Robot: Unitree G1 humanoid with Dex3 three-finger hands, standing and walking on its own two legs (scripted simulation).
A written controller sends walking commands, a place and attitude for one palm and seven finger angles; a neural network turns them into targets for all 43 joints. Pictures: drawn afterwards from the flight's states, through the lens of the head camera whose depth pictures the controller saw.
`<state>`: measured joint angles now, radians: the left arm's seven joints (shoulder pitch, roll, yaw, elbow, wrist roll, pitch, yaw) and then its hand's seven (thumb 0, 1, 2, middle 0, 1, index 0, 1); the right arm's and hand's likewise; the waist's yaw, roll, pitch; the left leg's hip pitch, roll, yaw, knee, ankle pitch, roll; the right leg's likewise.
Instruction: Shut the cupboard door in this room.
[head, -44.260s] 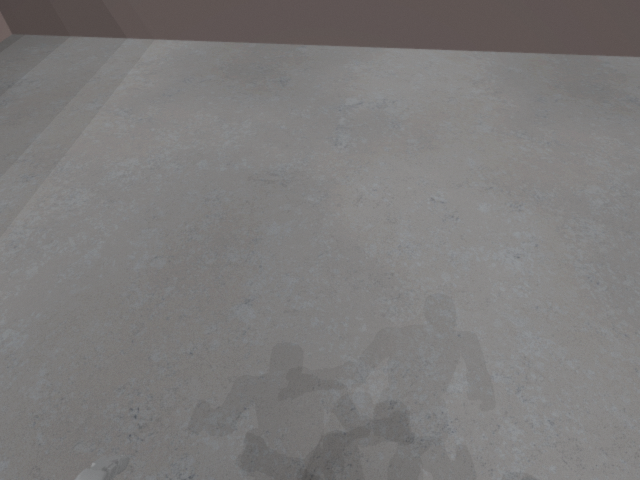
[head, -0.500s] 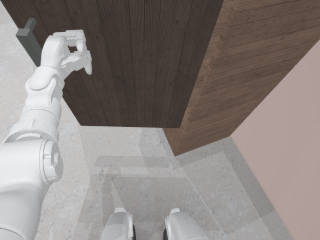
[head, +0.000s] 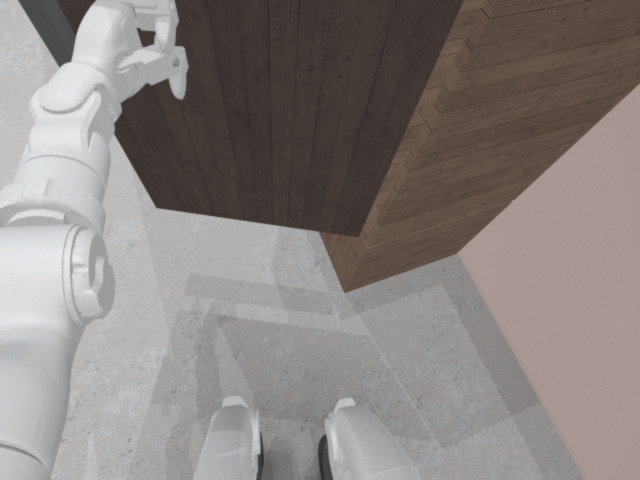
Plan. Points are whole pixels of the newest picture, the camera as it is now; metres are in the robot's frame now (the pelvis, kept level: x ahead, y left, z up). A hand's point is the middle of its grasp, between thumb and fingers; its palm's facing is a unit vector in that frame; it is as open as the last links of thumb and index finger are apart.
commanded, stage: push the door shut along its arc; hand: left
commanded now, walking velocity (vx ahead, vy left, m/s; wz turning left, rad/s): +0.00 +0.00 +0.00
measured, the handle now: (76, 42) +0.60 +0.22 +0.12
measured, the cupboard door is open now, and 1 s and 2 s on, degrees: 63 54 54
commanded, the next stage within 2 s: pull the fist back off the door in 0.08 s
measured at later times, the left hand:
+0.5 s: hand (214, 46) +0.59 +0.07 +0.12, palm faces +0.12 -0.99 -0.07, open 3.1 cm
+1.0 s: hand (208, 115) +0.49 +0.08 +0.12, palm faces +0.10 -0.99 +0.02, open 3.1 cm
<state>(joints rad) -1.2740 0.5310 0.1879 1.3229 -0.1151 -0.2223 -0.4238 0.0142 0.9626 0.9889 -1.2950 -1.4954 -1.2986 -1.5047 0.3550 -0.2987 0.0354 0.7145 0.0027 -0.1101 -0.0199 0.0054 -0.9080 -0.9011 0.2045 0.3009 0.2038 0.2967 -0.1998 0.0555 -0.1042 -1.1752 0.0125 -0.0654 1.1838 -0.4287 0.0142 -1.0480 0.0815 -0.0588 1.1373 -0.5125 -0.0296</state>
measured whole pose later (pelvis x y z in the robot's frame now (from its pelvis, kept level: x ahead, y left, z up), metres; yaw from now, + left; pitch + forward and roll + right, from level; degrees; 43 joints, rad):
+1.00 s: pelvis +0.03 -0.02 +0.04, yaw +1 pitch +17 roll -1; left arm -0.71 0.12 0.16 0.92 -0.07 -0.40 0.15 0.02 0.90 0.90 -1.30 -1.50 -1.30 -1.50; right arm 0.35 -0.28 -0.05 0.66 -0.03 -0.02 0.06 0.01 -0.91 -0.90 0.20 0.30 0.20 0.30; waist -0.10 0.03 -0.14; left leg -0.87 0.01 -0.03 0.99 -0.42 -0.01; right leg -0.77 0.07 -0.02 0.98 -0.51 -0.05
